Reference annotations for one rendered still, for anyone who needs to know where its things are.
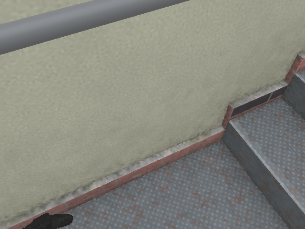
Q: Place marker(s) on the robot left hand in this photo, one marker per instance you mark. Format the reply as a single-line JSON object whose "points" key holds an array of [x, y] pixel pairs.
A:
{"points": [[47, 221]]}

